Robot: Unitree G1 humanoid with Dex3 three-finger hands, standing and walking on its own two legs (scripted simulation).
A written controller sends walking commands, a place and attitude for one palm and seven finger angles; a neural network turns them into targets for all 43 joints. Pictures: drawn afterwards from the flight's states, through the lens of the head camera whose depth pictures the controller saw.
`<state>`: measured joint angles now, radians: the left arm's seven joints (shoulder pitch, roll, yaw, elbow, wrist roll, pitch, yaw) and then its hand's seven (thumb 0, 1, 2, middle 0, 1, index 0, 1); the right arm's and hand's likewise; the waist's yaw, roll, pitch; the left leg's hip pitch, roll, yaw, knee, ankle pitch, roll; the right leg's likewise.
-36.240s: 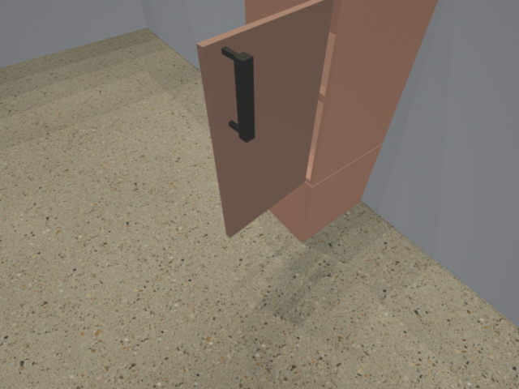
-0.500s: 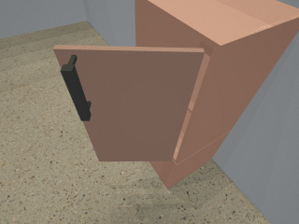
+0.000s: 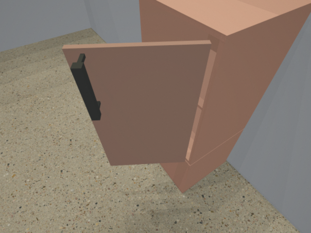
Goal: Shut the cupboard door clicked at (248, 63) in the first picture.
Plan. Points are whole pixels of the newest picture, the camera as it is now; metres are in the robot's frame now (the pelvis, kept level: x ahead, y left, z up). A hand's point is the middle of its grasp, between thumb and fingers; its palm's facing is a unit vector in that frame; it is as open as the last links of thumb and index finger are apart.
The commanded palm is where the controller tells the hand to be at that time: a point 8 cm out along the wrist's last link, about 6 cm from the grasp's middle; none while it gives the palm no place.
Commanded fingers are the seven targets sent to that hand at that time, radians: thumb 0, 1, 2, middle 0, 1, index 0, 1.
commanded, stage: look again from close up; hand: left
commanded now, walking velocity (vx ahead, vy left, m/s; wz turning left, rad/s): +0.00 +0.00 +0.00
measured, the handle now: (89, 89) +0.43 +0.20 +0.15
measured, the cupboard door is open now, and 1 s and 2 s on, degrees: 59 59 59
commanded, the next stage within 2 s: raise the hand and make a fist in 0.10 s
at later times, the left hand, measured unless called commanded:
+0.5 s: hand (89, 209) +0.18 +0.17 +0.01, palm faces +0.11 -0.99 -0.05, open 6.7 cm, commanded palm +0.11 +0.23 -0.02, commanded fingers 0.00 0.90 0.90 -0.47 -0.60 -0.47 -0.60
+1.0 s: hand (72, 205) +0.17 +0.19 +0.04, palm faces +0.09 -0.99 -0.05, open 4.3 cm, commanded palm +0.13 +0.24 +0.05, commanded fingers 0.00 0.90 0.90 -0.93 -1.10 -0.93 -1.10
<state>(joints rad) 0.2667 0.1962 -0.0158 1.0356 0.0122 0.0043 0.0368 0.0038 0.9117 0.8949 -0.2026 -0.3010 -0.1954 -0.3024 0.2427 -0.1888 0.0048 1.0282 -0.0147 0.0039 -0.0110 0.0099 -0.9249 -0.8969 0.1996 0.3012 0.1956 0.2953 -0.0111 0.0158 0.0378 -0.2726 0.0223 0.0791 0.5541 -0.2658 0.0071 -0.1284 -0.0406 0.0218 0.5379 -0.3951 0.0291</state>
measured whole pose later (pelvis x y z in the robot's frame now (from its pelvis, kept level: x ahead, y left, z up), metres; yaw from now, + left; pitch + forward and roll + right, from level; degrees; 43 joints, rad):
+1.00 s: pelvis -0.03 -0.02 -0.04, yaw +2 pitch +7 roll -1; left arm 0.40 0.26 0.22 -0.12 -0.33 -0.21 -0.24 0.02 0.90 0.90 -0.76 -0.91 -0.75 -0.91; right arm 0.30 -0.20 0.02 0.60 0.03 -0.27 -0.08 0.02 -0.90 -0.90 0.20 0.30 0.20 0.30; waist 0.01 0.04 -0.09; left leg -0.66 0.06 -0.01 0.88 -0.34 -0.02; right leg -0.49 0.00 -0.06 0.88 -0.51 0.00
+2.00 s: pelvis -0.04 -0.02 +0.00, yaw +3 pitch -4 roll -1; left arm 0.21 0.28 0.23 -0.29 -0.31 0.17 -0.20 0.02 0.90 0.90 -1.30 -1.50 -1.30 -1.50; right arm 0.23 -0.25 0.07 0.62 0.07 -0.27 -0.08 0.02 -0.90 -0.90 0.20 0.30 0.20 0.30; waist 0.05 0.05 -0.03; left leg -0.29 0.04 0.00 0.55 -0.19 -0.01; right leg -0.12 -0.01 -0.07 0.53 -0.34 0.00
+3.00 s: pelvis -0.02 -0.02 +0.00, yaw +2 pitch -2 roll +0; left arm -0.18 0.25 0.19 0.05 -0.23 0.18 -0.11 0.02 0.90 0.90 -1.30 -1.50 -1.30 -1.50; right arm 0.20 -0.25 0.06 0.65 0.06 -0.16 -0.07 0.02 -0.90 -0.90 0.20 0.30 0.20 0.30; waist 0.02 0.04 -0.04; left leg -0.29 0.04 0.02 0.54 -0.22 -0.02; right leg -0.14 -0.01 -0.04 0.54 -0.37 -0.01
